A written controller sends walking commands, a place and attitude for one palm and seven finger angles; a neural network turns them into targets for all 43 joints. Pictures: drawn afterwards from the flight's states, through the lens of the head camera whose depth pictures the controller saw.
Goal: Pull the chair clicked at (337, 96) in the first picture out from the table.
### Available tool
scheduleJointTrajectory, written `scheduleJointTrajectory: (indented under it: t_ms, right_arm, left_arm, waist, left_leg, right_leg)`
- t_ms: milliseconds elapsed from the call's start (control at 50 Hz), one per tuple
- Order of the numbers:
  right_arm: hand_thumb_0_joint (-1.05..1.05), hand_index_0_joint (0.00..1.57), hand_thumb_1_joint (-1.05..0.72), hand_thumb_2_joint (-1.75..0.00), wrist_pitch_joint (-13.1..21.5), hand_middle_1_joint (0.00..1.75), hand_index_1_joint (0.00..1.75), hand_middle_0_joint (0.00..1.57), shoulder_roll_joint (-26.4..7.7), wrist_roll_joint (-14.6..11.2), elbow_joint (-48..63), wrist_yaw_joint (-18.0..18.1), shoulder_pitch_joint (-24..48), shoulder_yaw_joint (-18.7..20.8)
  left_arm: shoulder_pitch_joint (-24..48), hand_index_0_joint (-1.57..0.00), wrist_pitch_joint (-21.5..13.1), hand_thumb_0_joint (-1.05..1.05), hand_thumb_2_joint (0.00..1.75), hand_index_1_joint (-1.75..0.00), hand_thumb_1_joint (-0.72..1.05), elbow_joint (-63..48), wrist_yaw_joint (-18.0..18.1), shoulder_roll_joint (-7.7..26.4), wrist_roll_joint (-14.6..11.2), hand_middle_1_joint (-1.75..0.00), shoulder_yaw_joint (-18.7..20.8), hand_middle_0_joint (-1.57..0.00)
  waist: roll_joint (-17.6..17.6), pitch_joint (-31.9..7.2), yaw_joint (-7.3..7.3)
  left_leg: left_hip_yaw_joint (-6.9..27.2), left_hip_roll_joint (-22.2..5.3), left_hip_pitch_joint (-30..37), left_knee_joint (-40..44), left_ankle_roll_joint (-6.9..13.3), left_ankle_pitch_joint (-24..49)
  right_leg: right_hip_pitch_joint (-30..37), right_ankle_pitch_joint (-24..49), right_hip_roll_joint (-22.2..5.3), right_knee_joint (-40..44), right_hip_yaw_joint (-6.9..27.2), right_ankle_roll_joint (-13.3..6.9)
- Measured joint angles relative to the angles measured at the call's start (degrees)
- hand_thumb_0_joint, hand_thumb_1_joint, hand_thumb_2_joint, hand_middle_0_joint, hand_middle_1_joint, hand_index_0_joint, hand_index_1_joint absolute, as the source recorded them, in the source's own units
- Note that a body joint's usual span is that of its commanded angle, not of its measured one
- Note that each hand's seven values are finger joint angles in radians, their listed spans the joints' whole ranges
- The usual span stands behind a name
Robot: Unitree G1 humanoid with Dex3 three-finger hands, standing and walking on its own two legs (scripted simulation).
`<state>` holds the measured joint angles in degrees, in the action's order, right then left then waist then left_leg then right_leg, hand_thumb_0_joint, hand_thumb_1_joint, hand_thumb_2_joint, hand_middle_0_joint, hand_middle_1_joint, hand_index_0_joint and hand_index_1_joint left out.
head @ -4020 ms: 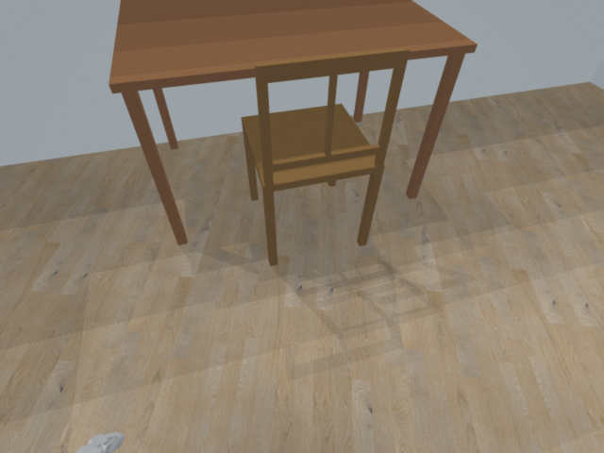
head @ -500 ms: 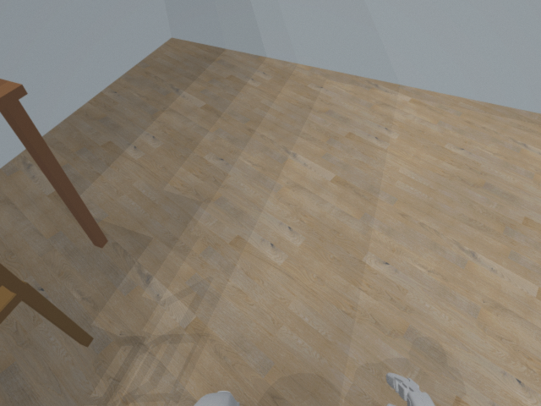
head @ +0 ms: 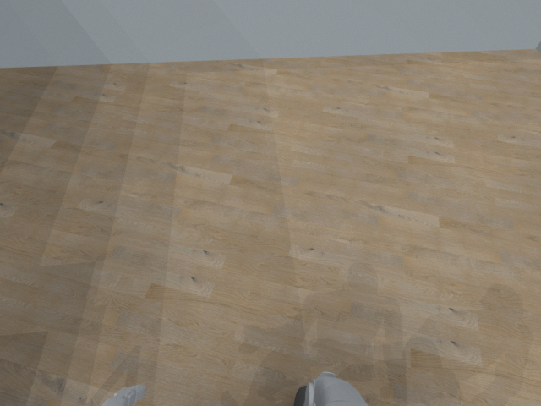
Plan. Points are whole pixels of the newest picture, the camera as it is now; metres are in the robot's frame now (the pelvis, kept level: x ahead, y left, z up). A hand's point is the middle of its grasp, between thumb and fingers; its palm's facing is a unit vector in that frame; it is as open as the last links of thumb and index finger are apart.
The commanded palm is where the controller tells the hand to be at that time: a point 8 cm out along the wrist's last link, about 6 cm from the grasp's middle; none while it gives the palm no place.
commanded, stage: turn to face it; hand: left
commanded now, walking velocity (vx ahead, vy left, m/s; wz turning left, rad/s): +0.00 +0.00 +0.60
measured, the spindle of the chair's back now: out of the picture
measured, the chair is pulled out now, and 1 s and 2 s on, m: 0.00 0.00 0.00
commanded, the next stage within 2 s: none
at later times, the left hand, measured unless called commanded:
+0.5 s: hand out of the picture +0.12 +0.19 -0.17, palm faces +0.24 -0.96 -0.14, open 7.3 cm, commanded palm none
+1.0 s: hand out of the picture +0.04 +0.20 -0.14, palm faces +0.47 -0.84 -0.28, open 7.4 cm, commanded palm none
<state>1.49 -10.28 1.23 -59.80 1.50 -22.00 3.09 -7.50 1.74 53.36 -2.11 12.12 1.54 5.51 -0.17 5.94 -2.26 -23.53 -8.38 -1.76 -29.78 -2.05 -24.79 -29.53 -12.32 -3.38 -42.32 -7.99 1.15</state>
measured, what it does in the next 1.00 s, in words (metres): steps on the spot, turning left: right foot, then left foot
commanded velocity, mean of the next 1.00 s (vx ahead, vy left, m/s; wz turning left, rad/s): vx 0.00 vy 0.00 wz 0.60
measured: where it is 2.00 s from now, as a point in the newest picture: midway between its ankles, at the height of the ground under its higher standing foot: outside the picture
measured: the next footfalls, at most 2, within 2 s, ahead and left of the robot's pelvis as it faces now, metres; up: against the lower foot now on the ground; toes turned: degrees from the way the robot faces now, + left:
right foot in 0.04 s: +0.15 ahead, -0.10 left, +0.00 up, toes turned -9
left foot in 0.50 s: +0.07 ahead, +0.12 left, +0.00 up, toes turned +20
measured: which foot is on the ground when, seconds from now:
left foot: down 0.00-0.04, up 0.06-0.48, down 0.50-0.98, up 1.00-1.00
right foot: up 0.00-0.02, down 0.04-0.50, up 0.52-0.96, down 0.98-1.00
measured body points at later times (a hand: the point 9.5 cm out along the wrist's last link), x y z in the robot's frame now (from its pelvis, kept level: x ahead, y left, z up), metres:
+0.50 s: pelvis +0.04 +0.00 -0.01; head +0.06 +0.03 +0.44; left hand +0.10 +0.24 -0.16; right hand +0.11 -0.23 -0.15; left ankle +0.03 +0.11 -0.73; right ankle +0.11 -0.09 -0.73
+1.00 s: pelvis +0.03 -0.04 +0.00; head +0.06 -0.04 +0.45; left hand +0.02 +0.24 -0.12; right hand +0.20 -0.24 -0.15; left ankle +0.03 +0.11 -0.72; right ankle +0.08 -0.14 -0.73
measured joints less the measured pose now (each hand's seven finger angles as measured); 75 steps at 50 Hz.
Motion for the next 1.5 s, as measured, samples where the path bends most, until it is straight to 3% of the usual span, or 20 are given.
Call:
scheduleJointTrajectory:
  t_ms: [40,100,160,220,380,500,520,560,640,780,920,980,1040,1100,1160,1280,1360,1420,1460,1500]
  right_arm:
    - [0.00,0.20,-0.92,-0.89,-0.5,0.30,0.29,0.20,0.2,-0.3,-0.1,-0.3,-1.3,0.0]
    - [0.00,0.20,-0.91,-0.89,-2.2,0.30,0.29,0.20,0.0,-1.3,-0.6,0.0,0.3,-0.3]
    - [0.00,0.20,-0.91,-0.89,-3.0,0.30,0.29,0.19,0.5,-1.1,-0.5,0.2,2.1,-0.8]
    - [0.00,0.20,-0.91,-0.89,-3.4,0.30,0.29,0.19,1.5,-0.9,0.1,0.1,3.4,-1.2]
    - [0.01,0.20,-0.93,-0.89,-4.9,0.30,0.29,0.20,2.5,-0.5,1.3,-0.9,5.3,-0.6]
    - [0.01,0.20,-0.93,-0.89,-4.2,0.30,0.29,0.20,1.1,-0.3,3.5,-1.6,6.0,0.2]
    - [0.01,0.20,-0.92,-0.89,-3.8,0.30,0.29,0.20,1.0,-0.2,3.8,-1.6,6.3,0.4]
    - [0.01,0.20,-0.92,-0.89,-3.3,0.30,0.29,0.20,1.0,0.2,4.5,-1.4,6.8,0.4]
    - [0.00,0.20,-0.92,-0.89,-2.5,0.30,0.29,0.20,0.8,0.0,4.9,-0.7,6.8,0.0]
    - [0.00,0.20,-0.91,-0.89,-2.6,0.30,0.29,0.20,-0.4,-0.3,5.0,-0.7,7.6,-0.1]
    - [0.00,0.20,-0.91,-0.89,-3.7,0.30,0.30,0.20,-2.1,-0.1,5.8,-1.3,9.5,0.7]
    - [0.00,0.20,-0.91,-0.89,-4.5,0.30,0.30,0.20,-3.1,-0.3,6.3,-1.6,9.9,1.3]
    - [0.00,0.20,-0.91,-0.89,-5.7,0.30,0.29,0.20,-4.4,-0.4,6.2,-1.8,10.4,2.4]
    - [0.00,0.20,-0.91,-0.89,-6.3,0.30,0.29,0.20,-5.2,0.0,6.2,-2.5,10.5,2.9]
    - [0.00,0.20,-0.91,-0.89,-6.1,0.30,0.29,0.20,-5.5,0.0,6.4,-2.9,10.6,2.9]
    - [0.00,0.20,-0.91,-0.90,-6.9,0.30,0.29,0.19,-5.4,-0.3,5.7,-3.1,11.4,2.5]
    - [0.00,0.20,-0.91,-0.90,-6.5,0.30,0.29,0.19,-4.8,-0.7,6.1,-3.0,13.1,1.7]
    - [0.01,0.20,-0.91,-0.90,-5.4,0.30,0.29,0.19,-4.3,-0.8,7.2,-3.1,14.0,1.0]
    - [0.00,0.20,-0.91,-0.90,-4.0,0.30,0.29,0.19,-3.7,-0.8,7.9,-2.9,14.5,0.8]
    - [0.00,0.20,-0.91,-0.89,-3.2,0.30,0.29,0.19,-2.8,-0.8,8.2,-2.7,14.8,0.2]
  left_arm:
    - [0.7,-0.20,-1.3,0.00,0.90,-0.30,0.91,-0.8,0.1,0.4,0.2,-0.30,-0.6,-0.19]
    - [2.5,-0.20,-3.3,0.00,0.90,-0.30,0.91,-0.6,1.3,-0.4,-0.4,-0.30,-1.6,-0.19]
    - [3.0,-0.20,-3.2,0.00,0.90,-0.30,0.91,0.1,2.5,-1.8,-0.7,-0.30,-2.8,-0.19]
    - [2.8,-0.20,-2.8,0.00,0.90,-0.30,0.90,1.0,3.0,-3.5,-0.7,-0.30,-3.8,-0.19]
    - [1.7,-0.21,-1.6,0.00,0.90,-0.30,0.90,0.7,3.3,-6.5,-0.3,-0.30,-4.0,-0.20]
    - [-0.7,-0.21,-0.9,-0.01,0.90,-0.30,0.90,0.3,3.5,-3.4,-0.4,-0.30,-2.0,-0.19]
    - [-1.3,-0.21,-0.4,-0.01,0.90,-0.30,0.90,0.4,3.5,-2.5,-0.6,-0.30,-1.6,-0.19]
    - [-2.4,-0.21,1.0,0.00,0.90,-0.30,0.90,1.0,3.4,-0.7,-0.7,-0.30,-0.7,-0.19]
    - [-3.8,-0.20,1.9,0.00,0.90,-0.30,0.91,2.2,2.8,1.7,-0.4,-0.30,0.6,-0.19]
    - [-4.4,-0.20,1.6,0.00,0.90,-0.30,0.91,1.7,2.9,3.1,-0.9,-0.30,0.6,-0.19]
    - [-1.6,-0.20,1.3,0.01,0.90,-0.30,0.91,-0.3,3.1,1.3,-1.5,-0.30,-0.6,-0.19]
    - [-1.2,-0.20,0.1,0.00,0.90,-0.30,0.90,-2.1,3.0,0.1,-1.6,-0.30,-1.4,-0.19]
    - [-1.6,-0.20,-0.6,0.00,0.90,-0.30,0.90,-2.8,3.1,-1.7,-0.8,-0.30,-2.6,-0.20]
    - [-3.3,-0.21,-0.5,0.00,0.90,-0.30,0.90,-2.9,3.1,-2.6,-0.8,-0.30,-3.2,-0.20]
    - [-4.2,-0.21,-0.7,0.00,0.90,-0.30,0.90,-2.5,3.1,-2.7,-0.7,-0.30,-3.5,-0.20]
    - [-5.6,-0.21,-1.2,0.00,0.90,-0.30,0.90,-2.3,3.0,-2.2,-0.3,-0.30,-3.7,-0.20]
    - [-6.5,-0.21,-0.8,0.00,0.90,-0.30,0.90,-1.7,2.7,-0.8,0.0,-0.30,-3.1,-0.20]
    - [-7.3,-0.21,-0.3,0.00,0.90,-0.30,0.90,-1.0,2.6,0.8,-0.2,-0.30,-2.3,-0.20]
    - [-7.4,-0.21,0.7,0.00,0.90,-0.30,0.90,-0.5,2.6,2.3,-0.6,-0.30,-1.6,-0.20]
    - [-6.7,-0.21,2.0,0.00,0.90,-0.30,0.90,0.1,2.9,3.6,-0.6,-0.30,-1.0,-0.20]
  waist:
    - [0.3,0.1,-0.59]
    - [2.1,1.2,-1.04]
    - [2.8,0.4,-1.57]
    - [2.8,-1.8,-2.07]
    - [0.9,-4.1,-0.43]
    - [-0.9,-3.4,1.02]
    - [-1.5,-3.3,0.99]
    - [-2.3,-2.7,1.07]
    - [-1.8,-2.5,1.32]
    - [-0.4,-3.1,1.63]
    - [1.4,-3.1,0.44]
    - [2.1,-3.6,0.46]
    - [3.4,-3.3,0.76]
    - [2.9,-3.8,0.89]
    - [2.1,-3.3,0.58]
    - [0.7,-1.5,1.68]
    - [-0.5,-0.3,3.01]
    - [-1.4,-0.2,3.48]
    - [-2.6,-0.3,3.46]
    - [-3.4,0.0,3.84]
  left_leg:
    - [-0.1,-1.9,-1.8,-7.9,-0.9,-3.1]
    - [11.4,-1.2,-11.7,-30.3,-0.8,-7.4]
    - [18.3,1.0,-18.4,-39.4,-0.5,-4.4]
    - [20.5,1.5,-21.8,-36.7,-0.6,-0.8]
    - [18.2,2.0,-22.5,-25.7,-0.9,-0.1]
    - [16.7,2.8,-16.9,-9.9,0.2,4.3]
    - [16.9,3.6,-17.4,-9.8,1.7,4.9]
    - [17.1,4.6,-18.1,-10.3,3.8,4.8]
    - [18.5,6.0,-16.7,-4.4,4.4,8.2]
    - [21.9,8.3,-14.8,2.7,4.7,13.2]
    - [26.4,9.8,-16.7,1.7,3.2,14.7]
    - [28.5,10.8,-19.2,-1.3,1.8,14.3]
    - [28.3,11.4,-24.6,-16.0,0.6,2.3]
    - [25.7,10.5,-28.9,-31.2,-0.4,2.3]
    - [24.2,8.4,-29.5,-37.0,-1.7,4.9]
    - [22.4,5.6,-24.9,-29.0,-3.0,2.4]
    - [20.1,5.5,-20.0,-18.3,-2.3,-0.1]
    - [18.3,6.1,-15.2,-7.3,-1.3,4.9]
    - [18.6,7.4,-15.0,-5.5,2.6,6.3]
    - [19.3,7.9,-15.3,-6.5,4.1,5.1]
  right_leg:
    - [4.7,3.3,1.2,6.1,-1.0,-1.8]
    - [4.6,-1.3,2.5,2.4,-1.3,-6.5]
    - [7.9,-1.8,2.9,5.1,-2.0,-6.2]
    - [10.9,-0.4,2.7,9.5,-3.2,-6.2]
    - [14.0,-0.1,-0.3,12.8,-8.2,-5.0]
    - [11.0,-2.8,-3.7,6.8,-12.0,-2.9]
    - [9.6,-5.5,-4.5,4.0,-11.3,-1.5]
    - [5.5,-13.4,-3.5,-5.7,-5.6,0.6]
    - [-0.2,-11.1,-1.4,-20.5,1.9,2.7]
    - [2.0,-9.3,-1.0,-17.7,6.7,4.9]
    - [8.9,-12.3,1.0,-2.9,7.3,4.4]
    - [14.2,-6.8,1.7,9.5,6.4,3.1]
    - [14.8,-4.9,1.3,9.6,3.9,-1.1]
    - [16.6,-4.4,-0.2,12.1,1.9,-1.8]
    - [17.9,-3.3,-1.4,14.2,-0.2,-1.9]
    - [18.2,-3.6,-3.7,14.0,-4.6,-1.5]
    - [17.0,-4.8,-5.7,11.5,-7.0,-0.4]
    - [15.3,-6.7,-7.5,7.5,-8.9,1.1]
    - [11.8,-12.4,-8.5,-0.2,-6.3,2.7]
    - [7.4,-17.8,-6.7,-10.7,-0.9,3.6]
